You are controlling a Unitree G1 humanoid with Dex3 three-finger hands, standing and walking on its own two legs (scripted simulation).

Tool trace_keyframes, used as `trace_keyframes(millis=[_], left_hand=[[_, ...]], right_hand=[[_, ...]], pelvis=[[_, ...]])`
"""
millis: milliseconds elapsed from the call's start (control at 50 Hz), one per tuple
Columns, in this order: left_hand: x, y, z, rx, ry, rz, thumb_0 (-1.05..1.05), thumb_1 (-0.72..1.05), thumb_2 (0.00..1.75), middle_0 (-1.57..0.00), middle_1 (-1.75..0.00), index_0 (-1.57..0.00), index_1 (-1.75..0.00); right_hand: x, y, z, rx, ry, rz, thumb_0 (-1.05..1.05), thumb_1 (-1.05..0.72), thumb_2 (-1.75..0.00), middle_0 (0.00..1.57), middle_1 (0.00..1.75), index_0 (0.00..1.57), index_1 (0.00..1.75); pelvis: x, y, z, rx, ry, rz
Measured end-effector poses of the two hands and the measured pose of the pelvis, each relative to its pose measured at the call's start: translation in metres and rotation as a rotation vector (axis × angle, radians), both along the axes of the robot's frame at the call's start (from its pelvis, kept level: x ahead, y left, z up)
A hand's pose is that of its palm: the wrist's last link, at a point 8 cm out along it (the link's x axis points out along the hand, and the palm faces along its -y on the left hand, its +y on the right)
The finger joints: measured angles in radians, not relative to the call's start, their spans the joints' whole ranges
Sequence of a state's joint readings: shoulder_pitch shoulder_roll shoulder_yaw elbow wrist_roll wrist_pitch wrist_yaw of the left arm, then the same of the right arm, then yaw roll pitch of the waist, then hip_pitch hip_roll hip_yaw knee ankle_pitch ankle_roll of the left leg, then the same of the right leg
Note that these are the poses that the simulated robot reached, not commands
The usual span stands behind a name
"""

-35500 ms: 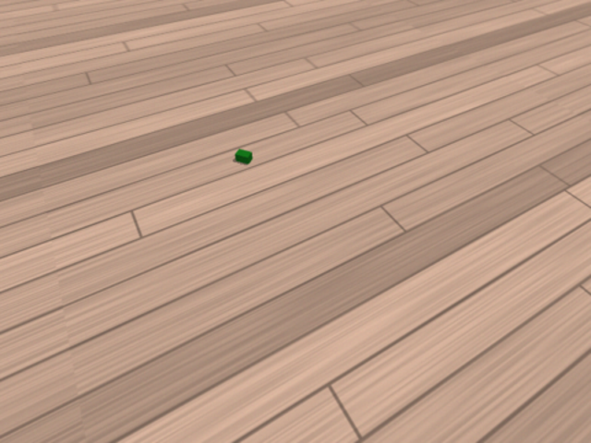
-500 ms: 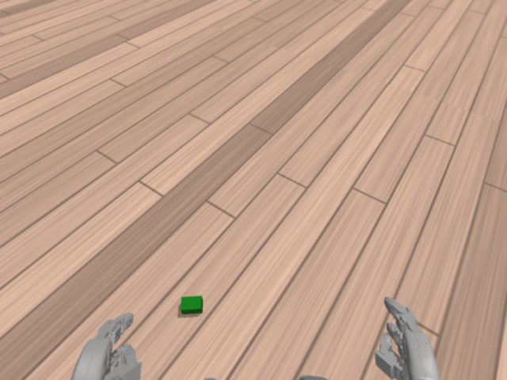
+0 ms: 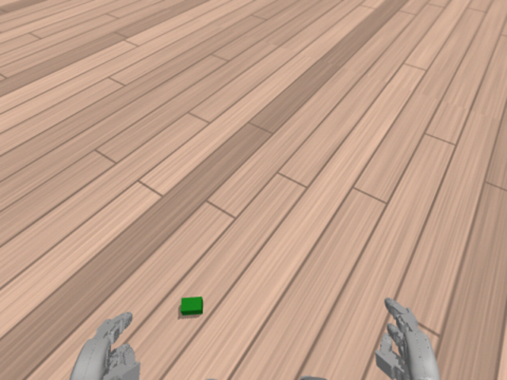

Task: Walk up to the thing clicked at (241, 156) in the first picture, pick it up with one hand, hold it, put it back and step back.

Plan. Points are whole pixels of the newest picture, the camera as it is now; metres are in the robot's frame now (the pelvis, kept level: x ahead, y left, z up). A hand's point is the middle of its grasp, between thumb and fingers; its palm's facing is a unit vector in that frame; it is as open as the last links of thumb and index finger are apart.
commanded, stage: home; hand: left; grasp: from above
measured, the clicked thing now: (192, 306) +0.48 +0.21 -0.69
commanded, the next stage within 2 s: stand in 0.26 s
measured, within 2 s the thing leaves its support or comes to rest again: neither
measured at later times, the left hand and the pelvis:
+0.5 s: hand out of the picture +0.15 +0.20 -0.08, palm faces +0.01 -0.95 -0.31, open 7.4 cm; pelvis -0.01 +0.00 +0.02, yaw +0 degrees
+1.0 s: hand out of the picture +0.04 +0.23 -0.10, palm faces +0.05 -0.94 -0.32, open 7.4 cm; pelvis -0.01 +0.00 +0.06, yaw +0 degrees
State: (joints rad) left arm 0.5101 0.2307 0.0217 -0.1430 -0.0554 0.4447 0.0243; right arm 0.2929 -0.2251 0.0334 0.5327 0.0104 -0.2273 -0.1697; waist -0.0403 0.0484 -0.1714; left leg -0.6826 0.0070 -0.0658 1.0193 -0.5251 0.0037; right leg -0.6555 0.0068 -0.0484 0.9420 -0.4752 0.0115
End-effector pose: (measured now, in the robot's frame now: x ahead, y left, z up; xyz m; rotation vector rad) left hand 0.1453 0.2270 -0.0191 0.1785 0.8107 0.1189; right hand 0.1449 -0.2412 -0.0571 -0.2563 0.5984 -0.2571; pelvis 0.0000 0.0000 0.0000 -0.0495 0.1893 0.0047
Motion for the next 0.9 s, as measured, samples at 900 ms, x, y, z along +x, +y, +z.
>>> trace_keyframes(millis=[900], left_hand=[[-0.113,0.047,-0.048,0.103,0.441,0.130,0.01,0.90,0.90,-0.20,-0.30,-0.20,-0.30]], right_hand=[[-0.088,-0.029,-0.013,0.051,0.618,-0.014,0.00,-0.90,-0.90,0.20,0.30,0.21,0.30]], pelvis=[[-0.005,0.001,0.058,0.050,-0.238,0.002]])
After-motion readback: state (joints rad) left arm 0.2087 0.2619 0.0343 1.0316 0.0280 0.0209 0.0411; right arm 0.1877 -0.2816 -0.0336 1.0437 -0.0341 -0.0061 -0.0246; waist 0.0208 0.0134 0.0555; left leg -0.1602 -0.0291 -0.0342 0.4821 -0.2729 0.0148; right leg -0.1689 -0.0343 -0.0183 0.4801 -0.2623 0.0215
